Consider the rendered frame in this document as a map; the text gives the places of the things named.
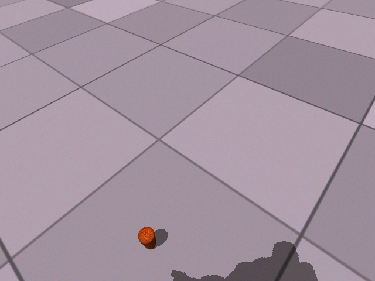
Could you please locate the cup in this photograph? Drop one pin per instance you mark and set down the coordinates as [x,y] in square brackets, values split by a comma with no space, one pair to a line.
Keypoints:
[146,237]

